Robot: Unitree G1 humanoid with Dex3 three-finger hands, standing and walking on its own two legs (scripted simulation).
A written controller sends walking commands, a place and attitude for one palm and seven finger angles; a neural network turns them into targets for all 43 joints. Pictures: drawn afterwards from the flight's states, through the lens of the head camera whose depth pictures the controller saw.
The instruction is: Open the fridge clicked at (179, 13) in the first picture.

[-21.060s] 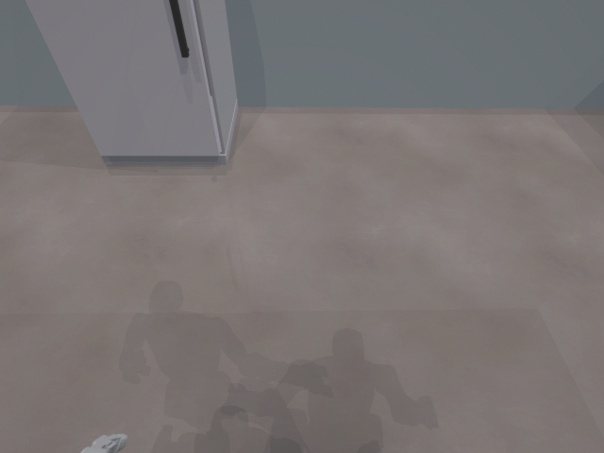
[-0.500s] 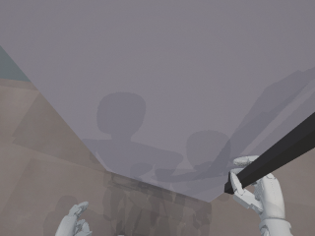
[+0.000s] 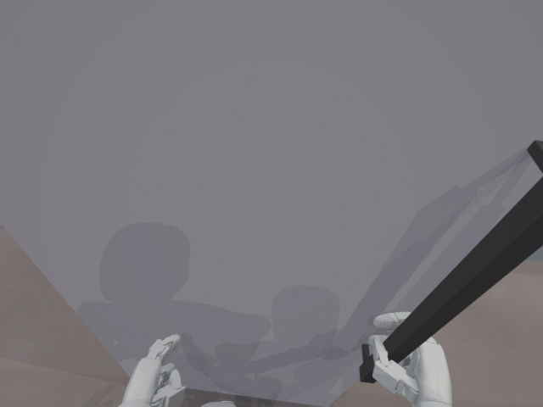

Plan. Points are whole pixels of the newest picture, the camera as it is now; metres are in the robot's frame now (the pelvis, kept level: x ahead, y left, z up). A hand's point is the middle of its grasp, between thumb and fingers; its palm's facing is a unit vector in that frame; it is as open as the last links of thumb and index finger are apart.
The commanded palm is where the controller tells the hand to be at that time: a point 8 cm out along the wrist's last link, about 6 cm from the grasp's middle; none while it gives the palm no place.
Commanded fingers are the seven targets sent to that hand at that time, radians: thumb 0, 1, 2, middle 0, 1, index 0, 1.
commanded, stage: walk backward, drawing the door open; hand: right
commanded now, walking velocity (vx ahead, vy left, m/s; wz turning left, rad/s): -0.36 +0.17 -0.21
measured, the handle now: (421, 305) +0.25 -0.16 +0.09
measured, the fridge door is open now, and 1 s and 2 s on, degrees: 3 39 82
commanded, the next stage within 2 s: stop walking and hold the door back in 1.66 s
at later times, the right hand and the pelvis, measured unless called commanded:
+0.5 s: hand out of the picture +0.07 -0.10 -0.01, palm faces +0.34 +0.92 -0.19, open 5.8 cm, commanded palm +0.03 -0.14 -0.02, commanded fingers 0.00 -0.90 -0.90 0.45 1.40 0.45 1.40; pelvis -0.10 +0.09 +0.00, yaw -13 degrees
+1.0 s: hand out of the picture -0.10 +0.01 -0.01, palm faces +0.57 +0.79 -0.22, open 5.8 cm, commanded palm -0.15 -0.01 -0.02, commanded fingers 0.00 -0.90 -0.90 0.45 1.40 0.45 1.40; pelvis -0.22 +0.26 -0.01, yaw -29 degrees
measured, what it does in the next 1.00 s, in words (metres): steps to the left, turning right: left foot, then right foot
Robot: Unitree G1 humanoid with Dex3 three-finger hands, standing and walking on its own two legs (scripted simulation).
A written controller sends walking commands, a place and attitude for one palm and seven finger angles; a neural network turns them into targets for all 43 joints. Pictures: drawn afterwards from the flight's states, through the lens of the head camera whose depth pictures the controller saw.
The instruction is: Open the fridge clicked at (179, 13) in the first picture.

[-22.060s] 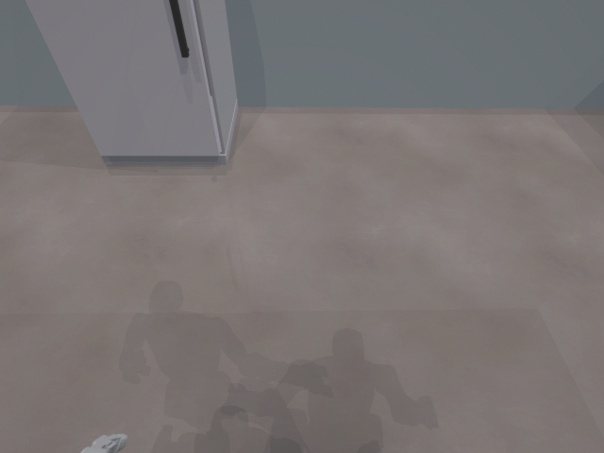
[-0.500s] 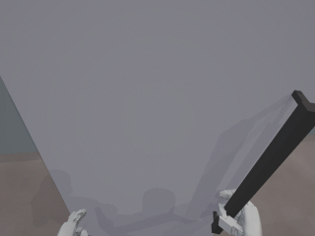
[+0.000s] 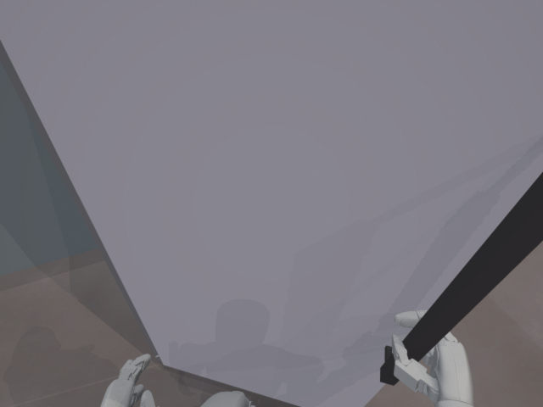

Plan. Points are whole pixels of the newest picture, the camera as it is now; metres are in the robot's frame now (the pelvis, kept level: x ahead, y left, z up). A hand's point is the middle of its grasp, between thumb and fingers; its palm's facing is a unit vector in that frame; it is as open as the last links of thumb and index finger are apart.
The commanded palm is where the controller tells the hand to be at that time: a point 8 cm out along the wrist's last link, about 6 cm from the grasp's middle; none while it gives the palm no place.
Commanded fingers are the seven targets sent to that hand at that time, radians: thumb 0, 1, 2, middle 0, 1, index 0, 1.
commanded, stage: walk backward, drawing the door open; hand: right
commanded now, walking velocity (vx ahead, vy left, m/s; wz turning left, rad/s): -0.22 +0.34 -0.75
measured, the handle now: (443, 298) +0.27 -0.18 +0.10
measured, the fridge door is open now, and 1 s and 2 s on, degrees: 39 82 74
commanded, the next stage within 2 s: stop walking and hold the door back in 0.66 s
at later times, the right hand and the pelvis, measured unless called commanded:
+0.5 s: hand out of the picture +0.02 -0.05 +0.00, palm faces +0.51 +0.82 -0.27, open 5.8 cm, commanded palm -0.03 -0.08 -0.01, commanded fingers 0.00 -0.90 -0.90 0.45 1.40 0.45 1.40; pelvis -0.10 +0.20 +0.00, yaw -23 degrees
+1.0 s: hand out of the picture -0.10 +0.08 +0.00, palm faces +0.86 +0.39 -0.33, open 6.1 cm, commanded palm -0.12 +0.04 +0.00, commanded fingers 0.00 -0.90 -0.90 0.45 1.40 0.45 1.40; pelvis -0.10 +0.42 +0.02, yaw -42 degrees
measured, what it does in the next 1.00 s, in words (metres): steps to the left, turning right: left foot, then right foot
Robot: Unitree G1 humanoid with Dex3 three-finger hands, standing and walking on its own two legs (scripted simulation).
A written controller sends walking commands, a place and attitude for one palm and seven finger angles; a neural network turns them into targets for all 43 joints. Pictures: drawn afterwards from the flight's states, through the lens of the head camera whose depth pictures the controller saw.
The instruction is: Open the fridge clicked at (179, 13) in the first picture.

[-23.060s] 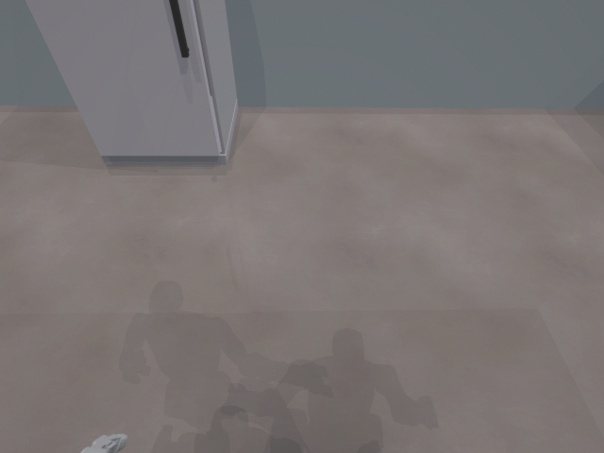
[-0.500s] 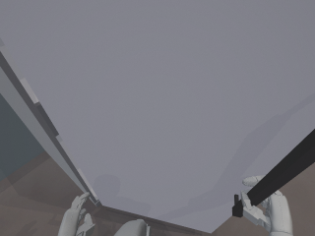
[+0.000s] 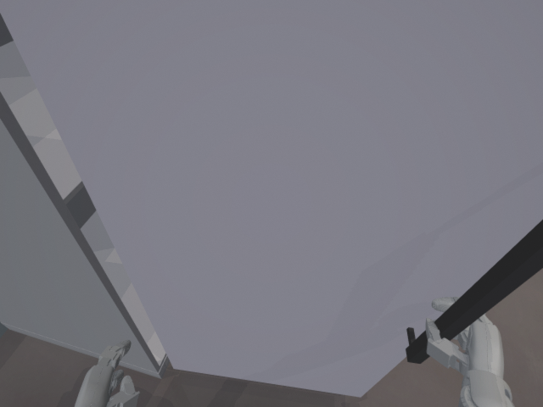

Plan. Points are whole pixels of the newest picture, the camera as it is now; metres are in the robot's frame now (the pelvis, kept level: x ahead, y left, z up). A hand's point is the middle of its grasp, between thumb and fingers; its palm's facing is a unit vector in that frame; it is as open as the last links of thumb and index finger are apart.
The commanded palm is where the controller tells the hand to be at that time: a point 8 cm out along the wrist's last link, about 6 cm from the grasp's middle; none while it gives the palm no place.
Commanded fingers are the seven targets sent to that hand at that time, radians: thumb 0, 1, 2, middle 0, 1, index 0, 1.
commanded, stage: stop walking and hold the door back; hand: right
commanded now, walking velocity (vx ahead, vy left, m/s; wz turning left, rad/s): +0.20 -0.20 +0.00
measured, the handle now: (477, 283) +0.27 -0.28 +0.08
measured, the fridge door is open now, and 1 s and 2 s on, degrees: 82 74 74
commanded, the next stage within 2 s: loosen the grip on the handle in 1.28 s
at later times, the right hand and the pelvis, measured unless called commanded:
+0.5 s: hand (437, 337) +0.23 -0.25 -0.01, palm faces +0.50 +0.78 -0.37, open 6.3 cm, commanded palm +0.23 -0.31 -0.02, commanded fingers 0.00 -0.90 -0.90 0.45 1.40 0.45 1.40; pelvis -0.06 +0.08 -0.01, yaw -3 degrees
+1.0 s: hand (434, 295) +0.30 -0.27 -0.01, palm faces +0.35 +0.89 -0.30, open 6.5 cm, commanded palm +0.27 -0.32 -0.02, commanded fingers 0.00 -0.90 -0.90 0.45 1.40 0.45 1.40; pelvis -0.05 +0.02 -0.01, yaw +2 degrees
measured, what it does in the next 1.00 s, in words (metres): steps on the spot: right foot, then left foot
